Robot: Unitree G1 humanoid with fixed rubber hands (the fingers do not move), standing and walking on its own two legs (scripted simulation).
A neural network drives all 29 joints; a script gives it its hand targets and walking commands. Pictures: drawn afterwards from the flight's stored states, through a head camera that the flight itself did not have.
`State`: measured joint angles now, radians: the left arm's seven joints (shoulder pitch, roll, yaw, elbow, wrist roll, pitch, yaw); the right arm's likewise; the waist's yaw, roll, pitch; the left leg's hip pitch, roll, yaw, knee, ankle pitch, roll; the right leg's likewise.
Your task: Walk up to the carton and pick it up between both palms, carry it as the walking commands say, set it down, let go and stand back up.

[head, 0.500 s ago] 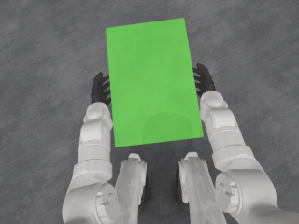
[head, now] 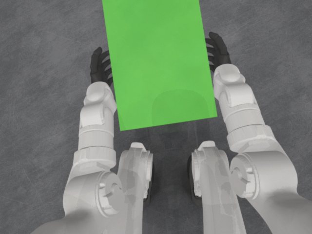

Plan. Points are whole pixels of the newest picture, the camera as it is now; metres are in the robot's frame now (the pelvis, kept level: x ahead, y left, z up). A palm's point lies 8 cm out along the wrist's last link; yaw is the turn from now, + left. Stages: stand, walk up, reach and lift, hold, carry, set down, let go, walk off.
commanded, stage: set down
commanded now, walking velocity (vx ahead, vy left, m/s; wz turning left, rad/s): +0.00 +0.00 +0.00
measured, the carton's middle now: (160, 72) +0.51 +0.02 -0.17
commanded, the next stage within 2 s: none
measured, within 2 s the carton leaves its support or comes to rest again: rests again in 1.64 s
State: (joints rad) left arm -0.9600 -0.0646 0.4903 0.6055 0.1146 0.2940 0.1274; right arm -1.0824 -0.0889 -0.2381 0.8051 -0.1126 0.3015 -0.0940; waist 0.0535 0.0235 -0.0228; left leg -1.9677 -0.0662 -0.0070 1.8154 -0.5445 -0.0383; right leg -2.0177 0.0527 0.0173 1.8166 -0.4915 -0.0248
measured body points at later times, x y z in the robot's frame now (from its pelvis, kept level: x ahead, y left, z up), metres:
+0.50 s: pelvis -0.03 +0.00 -0.06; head +0.34 -0.02 +0.19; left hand +0.49 +0.16 -0.21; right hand +0.53 -0.13 -0.22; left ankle +0.11 +0.12 -0.45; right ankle +0.12 -0.10 -0.45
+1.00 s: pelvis -0.02 +0.01 -0.10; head +0.35 -0.02 +0.15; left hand +0.53 +0.16 -0.24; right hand +0.55 -0.12 -0.27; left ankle +0.11 +0.12 -0.45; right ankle +0.12 -0.10 -0.45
